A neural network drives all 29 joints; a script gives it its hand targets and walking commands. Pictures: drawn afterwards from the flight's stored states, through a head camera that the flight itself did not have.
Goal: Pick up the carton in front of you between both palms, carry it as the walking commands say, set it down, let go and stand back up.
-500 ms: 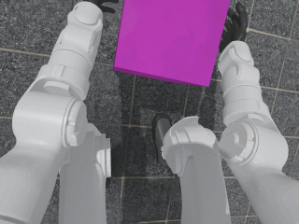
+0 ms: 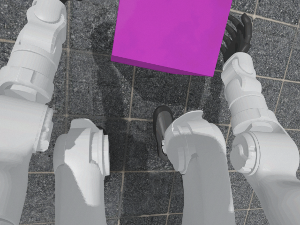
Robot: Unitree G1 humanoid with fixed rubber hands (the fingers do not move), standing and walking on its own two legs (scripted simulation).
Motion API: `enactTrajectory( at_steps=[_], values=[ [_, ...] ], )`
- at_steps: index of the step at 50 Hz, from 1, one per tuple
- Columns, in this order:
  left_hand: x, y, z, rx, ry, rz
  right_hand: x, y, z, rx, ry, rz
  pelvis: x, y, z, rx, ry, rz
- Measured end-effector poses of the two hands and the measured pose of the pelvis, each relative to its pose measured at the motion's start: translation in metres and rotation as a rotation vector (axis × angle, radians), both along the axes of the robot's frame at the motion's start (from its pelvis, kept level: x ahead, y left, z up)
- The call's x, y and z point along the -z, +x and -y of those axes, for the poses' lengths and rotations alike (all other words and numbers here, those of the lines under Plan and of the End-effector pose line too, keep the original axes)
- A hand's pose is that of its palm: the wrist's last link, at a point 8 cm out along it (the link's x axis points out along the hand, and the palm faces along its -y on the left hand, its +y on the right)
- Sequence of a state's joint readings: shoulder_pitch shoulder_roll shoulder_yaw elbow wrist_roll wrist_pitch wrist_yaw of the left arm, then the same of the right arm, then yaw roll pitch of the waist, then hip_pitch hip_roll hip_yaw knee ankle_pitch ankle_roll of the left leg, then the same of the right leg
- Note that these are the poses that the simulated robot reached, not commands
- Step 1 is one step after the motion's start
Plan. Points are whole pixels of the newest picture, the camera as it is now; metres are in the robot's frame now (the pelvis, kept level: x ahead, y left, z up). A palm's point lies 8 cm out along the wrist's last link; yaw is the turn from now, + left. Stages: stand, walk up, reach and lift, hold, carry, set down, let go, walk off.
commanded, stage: set down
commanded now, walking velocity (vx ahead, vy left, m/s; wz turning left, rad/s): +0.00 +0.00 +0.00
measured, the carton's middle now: (159, 27) +0.52 -0.07 -0.25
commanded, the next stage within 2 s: let go in 1.06 s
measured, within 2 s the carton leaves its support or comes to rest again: neither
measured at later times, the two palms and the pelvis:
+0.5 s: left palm out of the picture +0.57 +0.14 -0.03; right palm (287, 42) +0.46 -0.23 -0.03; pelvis +0.01 -0.01 +0.09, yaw +1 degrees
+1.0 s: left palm out of the picture +0.57 +0.15 +0.12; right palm out of the picture +0.44 -0.22 +0.12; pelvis +0.03 +0.00 +0.22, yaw +2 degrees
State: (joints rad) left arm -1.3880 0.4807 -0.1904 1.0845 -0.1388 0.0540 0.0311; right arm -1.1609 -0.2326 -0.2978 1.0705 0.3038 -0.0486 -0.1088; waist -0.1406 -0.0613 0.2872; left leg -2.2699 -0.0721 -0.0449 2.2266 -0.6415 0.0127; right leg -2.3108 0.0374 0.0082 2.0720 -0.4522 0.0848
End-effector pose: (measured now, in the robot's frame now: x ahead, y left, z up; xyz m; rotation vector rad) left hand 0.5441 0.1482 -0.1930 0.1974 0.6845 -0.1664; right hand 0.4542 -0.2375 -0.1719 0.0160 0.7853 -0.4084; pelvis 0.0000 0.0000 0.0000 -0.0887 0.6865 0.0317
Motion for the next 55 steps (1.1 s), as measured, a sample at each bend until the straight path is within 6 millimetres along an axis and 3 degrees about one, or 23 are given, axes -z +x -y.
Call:
enactTrajectory(
  at_steps=[6,12,17,25,35,44,55],
  values=[
    [-0.037,0.025,0.014,-0.011,-0.012,0.044,-0.018,0.008,-0.007,0.009,0.018,0.053,-0.003,-0.004,0.004,0.001,0.005,-0.001],
    [-0.074,0.020,0.027,0.004,0.008,0.047,-0.055,-0.002,-0.012,0.017,0.029,0.110,-0.026,-0.002,0.007,0.021,0.020,-0.017],
    [-0.109,0.014,0.018,-0.030,0.020,0.014,-0.090,-0.006,-0.011,0.029,0.029,0.114,-0.055,0.000,0.010,0.026,0.035,-0.039],
    [-0.165,0.029,0.007,-0.041,0.003,0.035,-0.141,0.002,-0.012,0.013,0.021,0.133,-0.091,0.008,0.013,0.029,0.046,-0.089],
    [-0.214,0.023,0.004,-0.012,0.000,0.031,-0.199,-0.009,-0.010,0.019,-0.003,0.129,-0.141,0.020,0.011,0.022,0.042,-0.130],
    [-0.278,0.026,-0.003,-0.006,0.010,0.039,-0.259,-0.002,-0.012,0.016,0.010,0.148,-0.187,0.028,0.006,0.011,0.041,-0.131],
    [-0.339,0.021,-0.005,-0.002,0.010,0.018,-0.324,-0.013,-0.008,0.023,-0.005,0.139,-0.245,0.040,0.004,-0.004,0.043,-0.101]
  ],
)
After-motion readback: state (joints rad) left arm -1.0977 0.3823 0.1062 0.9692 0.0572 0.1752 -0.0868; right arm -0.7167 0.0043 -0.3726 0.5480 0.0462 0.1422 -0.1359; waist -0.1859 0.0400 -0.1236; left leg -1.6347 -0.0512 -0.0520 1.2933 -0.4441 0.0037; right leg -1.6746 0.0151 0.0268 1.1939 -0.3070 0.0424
